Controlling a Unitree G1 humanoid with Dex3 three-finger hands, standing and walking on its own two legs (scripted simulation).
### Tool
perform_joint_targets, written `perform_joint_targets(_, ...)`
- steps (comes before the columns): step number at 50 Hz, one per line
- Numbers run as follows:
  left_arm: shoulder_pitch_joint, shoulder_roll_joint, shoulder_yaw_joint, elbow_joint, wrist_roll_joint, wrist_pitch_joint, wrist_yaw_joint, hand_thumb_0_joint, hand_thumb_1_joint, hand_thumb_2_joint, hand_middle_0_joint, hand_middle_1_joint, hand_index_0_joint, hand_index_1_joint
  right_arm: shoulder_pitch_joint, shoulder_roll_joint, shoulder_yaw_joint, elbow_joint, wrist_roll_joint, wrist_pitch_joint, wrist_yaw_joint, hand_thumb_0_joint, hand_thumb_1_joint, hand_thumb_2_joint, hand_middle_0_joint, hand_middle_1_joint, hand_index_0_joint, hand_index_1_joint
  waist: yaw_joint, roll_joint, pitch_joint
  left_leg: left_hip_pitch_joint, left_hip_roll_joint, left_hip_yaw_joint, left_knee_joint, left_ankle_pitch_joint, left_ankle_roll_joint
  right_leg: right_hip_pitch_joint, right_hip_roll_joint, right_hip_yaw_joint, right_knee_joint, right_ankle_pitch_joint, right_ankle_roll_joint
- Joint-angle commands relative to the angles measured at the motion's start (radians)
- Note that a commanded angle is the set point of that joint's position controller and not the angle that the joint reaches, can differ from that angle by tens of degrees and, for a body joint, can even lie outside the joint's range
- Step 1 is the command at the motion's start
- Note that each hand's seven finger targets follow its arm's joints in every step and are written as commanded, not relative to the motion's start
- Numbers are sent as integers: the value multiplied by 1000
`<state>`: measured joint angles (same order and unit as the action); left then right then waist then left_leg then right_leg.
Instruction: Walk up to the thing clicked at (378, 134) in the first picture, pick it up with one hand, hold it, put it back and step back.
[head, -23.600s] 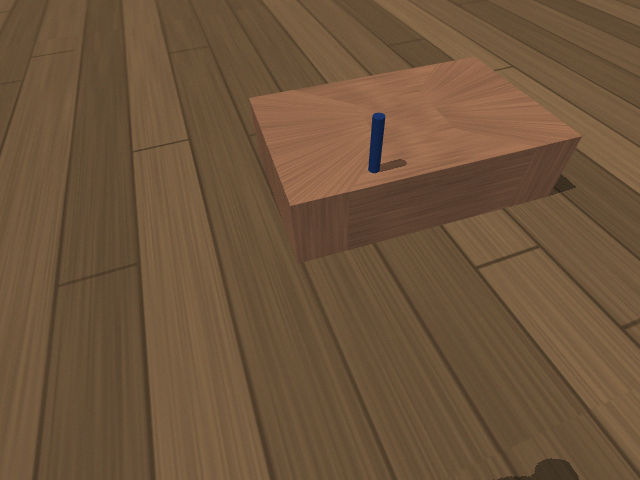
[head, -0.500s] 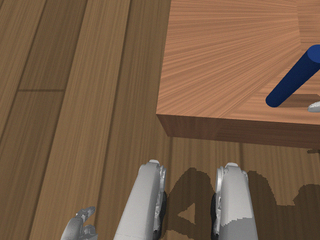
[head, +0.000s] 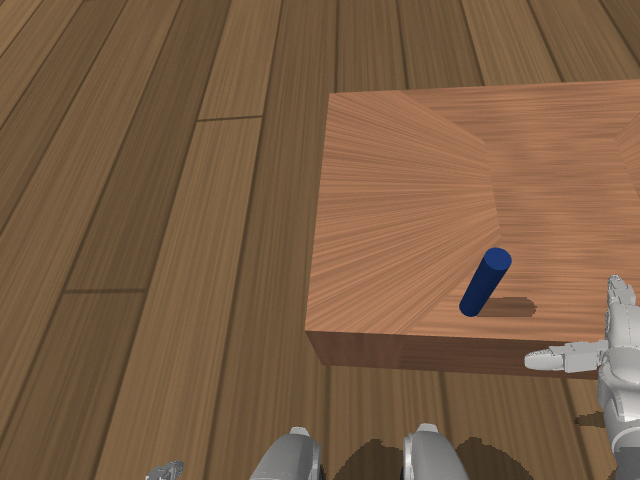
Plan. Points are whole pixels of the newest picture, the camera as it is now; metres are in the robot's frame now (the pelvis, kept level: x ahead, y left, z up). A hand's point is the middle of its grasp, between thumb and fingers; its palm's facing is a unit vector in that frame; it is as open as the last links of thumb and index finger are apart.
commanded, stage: home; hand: right
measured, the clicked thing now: (481, 286) +0.47 -0.22 -0.25
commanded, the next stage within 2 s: none
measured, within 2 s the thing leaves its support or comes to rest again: neither
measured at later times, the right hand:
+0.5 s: hand (503, 446) +0.18 -0.15 -0.04, palm faces +0.17 +0.96 -0.23, open 17.4 cm
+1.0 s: hand (511, 442) +0.18 -0.16 -0.03, palm faces +0.14 +0.95 -0.27, open 17.5 cm
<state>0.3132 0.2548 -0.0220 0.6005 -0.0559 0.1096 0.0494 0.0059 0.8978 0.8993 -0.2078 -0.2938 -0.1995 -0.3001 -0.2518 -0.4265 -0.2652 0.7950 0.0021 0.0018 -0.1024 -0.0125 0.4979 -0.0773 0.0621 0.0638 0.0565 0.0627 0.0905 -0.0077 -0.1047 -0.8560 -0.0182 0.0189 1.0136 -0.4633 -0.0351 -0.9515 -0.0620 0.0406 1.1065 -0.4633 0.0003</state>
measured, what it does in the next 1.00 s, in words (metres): stands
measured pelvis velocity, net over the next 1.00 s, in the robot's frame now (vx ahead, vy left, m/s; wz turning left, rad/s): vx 0.02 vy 0.02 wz -0.03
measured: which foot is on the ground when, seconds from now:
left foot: down 0.00-1.00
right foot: down 0.00-1.00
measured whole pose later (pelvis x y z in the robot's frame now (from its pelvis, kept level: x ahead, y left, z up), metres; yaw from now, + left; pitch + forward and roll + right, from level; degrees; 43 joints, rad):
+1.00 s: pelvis +0.02 +0.02 +0.03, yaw -2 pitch +7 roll +1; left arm 0.29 0.21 -0.02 0.51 -0.03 -0.06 0.15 0.01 0.90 0.90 -0.21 -0.30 -0.20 -0.30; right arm 0.45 -0.20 0.01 0.06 0.03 0.20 -0.14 -0.01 0.55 -0.04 0.06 0.05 0.05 0.05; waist 0.02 -0.03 -0.07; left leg -0.54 0.00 0.02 0.89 -0.47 -0.01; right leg -0.61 -0.05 0.03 0.93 -0.44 0.03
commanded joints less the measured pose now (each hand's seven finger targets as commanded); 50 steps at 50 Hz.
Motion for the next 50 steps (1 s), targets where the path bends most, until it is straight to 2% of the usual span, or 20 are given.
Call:
perform_joint_targets(1, 19, 140, 48, -102, 2, -54, 46, 0, 896, 900, -201, -295, -199, -297, -88, -225, -28, -353, 9, -48, -57, 0, 568, -45, 52, 51, 52, 51, -54, -194, -327, 185, -18, 56, -168, 237, 69, 486, 4, 30, -288, 283, 17)
perform_joint_targets(2, 7, 134, 47, -108, 3, -60, 53, 0, 896, 900, -201, -295, -199, -297, -51, -222, -25, -408, 11, -48, -65, 0, 561, -50, 53, 52, 53, 52, -64, -220, -336, 215, -15, 52, -183, 245, 70, 509, 6, 21, -301, 289, 18)
perform_joint_targets(5, -21, 112, 39, -124, 8, -80, 64, 0, 896, 900, -201, -295, -199, -297, 124, -57, 61, -389, 24, -26, -65, 0, 578, -40, 51, 49, 51, 49, -49, -171, -222, 234, -14, 53, -222, 218, 67, 497, 9, 13, -341, 246, 17)
perform_joint_targets(7, -46, 103, 40, -144, 10, -94, 71, 0, 896, 900, -201, -295, -199, -297, 175, -16, 97, -469, 30, -19, -65, 0, 570, -44, 52, 50, 52, 50, -52, -167, -190, 256, -12, 55, -246, 203, 65, 502, 11, 6, -364, 217, 15)
perform_joint_targets(9, -79, 101, 41, -166, 7, -106, 74, 0, 896, 900, -201, -295, -199, -297, 223, -19, 112, -570, 35, -11, -69, 0, 574, -42, 51, 50, 51, 50, -65, -157, -166, 289, -11, 55, -264, 194, 64, 506, 13, -2, -382, 200, 15)
perform_joint_targets(13, -96, 83, 50, -193, 6, -132, 75, 0, 897, 901, -201, -296, -200, -298, 506, 142, 247, -637, 44, 30, -55, 0, 567, -45, 52, 51, 52, 51, -59, -30, -119, 318, -19, 68, -280, 220, 53, 507, 15, -12, -384, 238, 6)
perform_joint_targets(14, -109, 80, 52, -212, 6, -138, 75, 0, 897, 901, -201, -296, -200, -298, 564, 138, 244, -680, 43, 37, -54, 0, 551, -55, 53, 53, 53, 53, -71, -17, -119, 344, -18, 69, -286, 248, 48, 499, 23, -26, -372, 271, 1)
perform_joint_targets(15, -104, 84, 57, -194, 7, -137, 78, 0, 897, 901, -201, -297, -200, -298, 541, 97, 218, -716, 40, 47, -56, 0, 537, -63, 55, 56, 55, 56, -67, 4, -129, 358, -16, 59, -296, 259, 41, 500, 27, -34, -358, 274, -8)
perform_joint_targets(18, -132, 74, 49, -224, 8, -148, 87, 0, 897, 901, -201, -297, -200, -298, 562, 93, 227, -818, 37, 61, -49, 0, 532, -66, 55, 56, 55, 56, -56, 38, -94, 365, -6, 43, -312, 275, 24, 494, 38, -52, -343, 263, -16)
perform_joint_targets(19, -119, 73, 48, -209, 10, -149, 93, 0, 897, 901, -201, -296, -200, -298, 587, 101, 225, -786, 36, 70, -48, 0, 532, -66, 55, 56, 55, 56, -43, 71, -72, 358, -3, 35, -322, 264, 18, 475, 42, -55, -336, 246, -21)
perform_joint_targets(21, -134, 66, 47, -232, 13, -163, 100, 0, 897, 901, -201, -297, -200, -298, 563, 89, 211, -879, 32, 73, -48, 0, 521, -72, 56, 58, 56, 58, -51, 26, -105, 369, 6, 22, -312, 293, 18, 492, 48, -61, -325, 270, -20)
perform_joint_targets(24, -132, 62, 42, -237, 18, -176, 110, 0, 897, 901, -201, -297, -200, -298, 558, 83, 195, -900, 29, 84, -44, 0, 552, -54, 53, 53, 53, 53, -49, 21, -99, 368, 18, 2, -314, 314, 11, 493, 57, -68, -307, 263, -21)
perform_joint_targets(25, -127, 60, 41, -232, 22, -183, 114, 0, 897, 901, -201, -298, -200, -299, 564, 102, 211, -884, 27, 90, -43, 0, 558, -49, 52, 51, 52, 51, -41, 8, -88, 363, 21, -2, -314, 304, 12, 484, 59, -70, -305, 254, -20)
perform_joint_targets(26, -126, 63, 41, -234, 24, -186, 116, 0, 897, 901, -201, -298, -200, -299, 556, 94, 194, -889, 26, 93, -45, 0, 536, -63, 54, 55, 54, 55, -45, -5, -95, 355, 21, -7, -312, 298, 13, 496, 59, -69, -305, 251, -19)
perform_joint_targets(28, -123, 61, 42, -233, 28, -196, 118, 0, 897, 901, -201, -298, -200, -299, 573, 109, 209, -904, 26, 102, -44, 0, 533, -64, 55, 56, 55, 56, -52, -21, -91, 355, 22, -5, -313, 276, 17, 493, 61, -67, -307, 240, -16)
perform_joint_targets(31, -114, 55, 41, -232, 31, -205, 113, 0, 897, 902, -201, -299, -200, -300, 633, 131, 230, -920, 23, 116, -43, 0, 558, -49, 52, 51, 52, 51, -73, -25, -135, 380, 22, 4, -300, 336, 16, 510, 62, -65, -297, 292, -16)
perform_joint_targets(33, -118, 56, 39, -241, 31, -213, 110, 0, 897, 902, -201, -299, -200, -300, 684, 163, 253, -881, 23, 131, -40, 0, 548, -55, 53, 53, 53, 53, -69, 5, -117, 378, 20, 12, -291, 379, 11, 500, 61, -64, -288, 323, -17)
perform_joint_targets(35, -122, 60, 43, -242, 33, -216, 106, 0, 897, 902, -201, -300, -200, -301, 702, 148, 233, -864, 21, 141, -43, 0, 558, -48, 51, 51, 51, 51, -72, 27, -106, 379, 21, 15, -295, 389, 6, 474, 62, -65, -282, 318, -19)
perform_joint_targets(41, -132, 75, 52, -267, 28, -217, 107, 0, 897, 902, -201, -301, -200, -301, 680, 104, 195, -897, 18, 140, -43, 0, 547, -54, 52, 53, 52, 52, -86, 31, -80, 352, 15, 12, -308, 260, 14, 449, 59, -65, -298, 233, -16)
perform_joint_targets(50, -114, 79, 57, -264, 32, -245, 114, 0, 897, 902, -201, -302, -200, -302, 664, 151, 245, -921, 12, 153, -49, 0, 560, -46, 50, 50, 50, 50, -69, -15, -72, 312, -6, 34, -279, 167, 34, 460, 42, -51, -325, 178, -5)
